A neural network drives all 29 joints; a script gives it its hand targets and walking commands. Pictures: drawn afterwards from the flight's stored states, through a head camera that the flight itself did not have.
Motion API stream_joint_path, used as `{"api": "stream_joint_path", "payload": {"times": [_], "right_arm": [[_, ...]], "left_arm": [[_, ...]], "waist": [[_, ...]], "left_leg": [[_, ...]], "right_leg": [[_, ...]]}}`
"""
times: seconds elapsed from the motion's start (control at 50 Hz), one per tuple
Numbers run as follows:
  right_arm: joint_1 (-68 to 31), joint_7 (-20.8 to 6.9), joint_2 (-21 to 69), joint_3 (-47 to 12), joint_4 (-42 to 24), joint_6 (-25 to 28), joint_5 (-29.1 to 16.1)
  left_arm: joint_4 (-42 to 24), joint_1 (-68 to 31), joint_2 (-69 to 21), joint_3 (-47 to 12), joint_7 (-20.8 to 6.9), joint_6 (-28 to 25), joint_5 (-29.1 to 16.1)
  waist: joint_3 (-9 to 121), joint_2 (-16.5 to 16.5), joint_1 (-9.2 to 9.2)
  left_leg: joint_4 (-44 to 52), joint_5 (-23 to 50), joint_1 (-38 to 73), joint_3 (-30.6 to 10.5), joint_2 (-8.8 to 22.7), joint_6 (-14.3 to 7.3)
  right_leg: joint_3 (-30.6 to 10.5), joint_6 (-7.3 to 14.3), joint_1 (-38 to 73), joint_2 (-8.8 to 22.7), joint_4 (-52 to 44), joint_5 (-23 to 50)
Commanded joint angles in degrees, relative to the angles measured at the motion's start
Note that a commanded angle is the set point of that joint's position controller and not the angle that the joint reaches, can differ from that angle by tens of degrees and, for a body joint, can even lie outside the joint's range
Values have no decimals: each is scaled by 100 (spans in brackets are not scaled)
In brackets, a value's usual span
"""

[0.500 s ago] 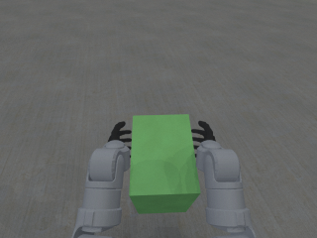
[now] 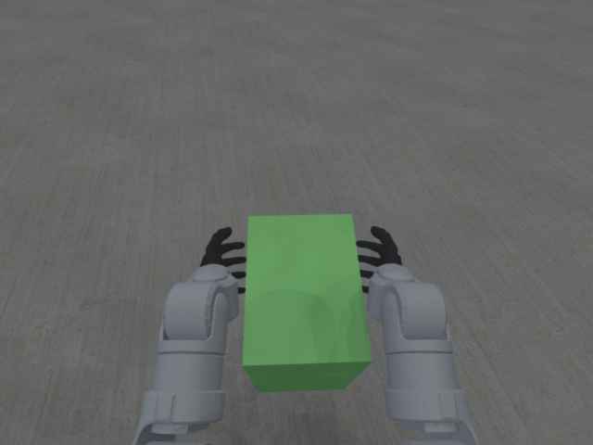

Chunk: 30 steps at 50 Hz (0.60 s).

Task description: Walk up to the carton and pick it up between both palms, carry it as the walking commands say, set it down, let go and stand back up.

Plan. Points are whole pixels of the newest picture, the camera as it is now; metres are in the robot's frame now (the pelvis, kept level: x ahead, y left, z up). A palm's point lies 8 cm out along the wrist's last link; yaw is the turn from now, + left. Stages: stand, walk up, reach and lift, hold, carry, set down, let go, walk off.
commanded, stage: carry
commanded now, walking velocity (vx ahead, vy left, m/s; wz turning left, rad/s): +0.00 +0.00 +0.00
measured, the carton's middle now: (301, 311) +0.33 +0.00 +0.00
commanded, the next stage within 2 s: none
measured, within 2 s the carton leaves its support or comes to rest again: neither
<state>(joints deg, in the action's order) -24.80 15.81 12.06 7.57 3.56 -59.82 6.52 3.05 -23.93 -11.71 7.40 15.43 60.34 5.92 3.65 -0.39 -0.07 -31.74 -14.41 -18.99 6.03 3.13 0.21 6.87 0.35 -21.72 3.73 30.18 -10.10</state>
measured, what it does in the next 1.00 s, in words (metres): stands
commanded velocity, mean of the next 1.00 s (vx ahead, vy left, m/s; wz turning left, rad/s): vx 0.00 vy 0.00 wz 0.00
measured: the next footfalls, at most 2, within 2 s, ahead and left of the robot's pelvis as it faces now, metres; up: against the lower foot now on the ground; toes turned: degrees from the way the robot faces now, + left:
none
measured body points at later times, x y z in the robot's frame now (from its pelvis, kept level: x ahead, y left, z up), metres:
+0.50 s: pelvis +0.01 +0.00 +0.00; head +0.00 +0.00 +0.45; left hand +0.34 +0.12 +0.08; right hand +0.34 -0.12 +0.09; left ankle +0.02 +0.12 -0.73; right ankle +0.06 -0.12 -0.73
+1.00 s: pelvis +0.02 +0.00 +0.00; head +0.01 +0.00 +0.45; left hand +0.34 +0.11 +0.08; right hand +0.34 -0.12 +0.09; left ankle +0.02 +0.12 -0.73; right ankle +0.06 -0.12 -0.73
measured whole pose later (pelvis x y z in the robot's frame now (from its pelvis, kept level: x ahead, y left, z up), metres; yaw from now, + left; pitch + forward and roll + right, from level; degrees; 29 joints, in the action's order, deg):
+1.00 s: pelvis +0.02 +0.00 +0.00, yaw +0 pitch +2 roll +0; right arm -22.9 15.4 11.3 6.1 3.6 -57.9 5.7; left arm 2.6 -21.6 -10.8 6.0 15.0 58.2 5.1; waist 4.7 -0.3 0.1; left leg -31.0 -15.5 -17.4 6.7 3.8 0.5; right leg 6.9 0.2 -20.4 3.4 29.5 -11.1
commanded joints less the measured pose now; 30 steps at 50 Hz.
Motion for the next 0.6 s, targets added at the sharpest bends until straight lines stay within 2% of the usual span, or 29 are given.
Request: {"api": "stream_joint_path", "payload": {"times": [0.0,0.58], "right_arm": [[-1663,-968,5340,-2067,-630,200,-1396],[-1479,-960,5224,-2088,-638,264,-1353]], "left_arm": [[-749,-1772,-5348,-2105,-990,-265,-1412],[-764,-1587,-5234,-2143,-977,-319,-1365]], "waist": [[1977,33,2],[1905,59,12]], "left_leg": [[427,811,626,-447,485,-16],[475,840,645,-380,536,-26]], "right_leg": [[-495,143,895,524,-355,611],[-478,150,939,500,-414,718]]}}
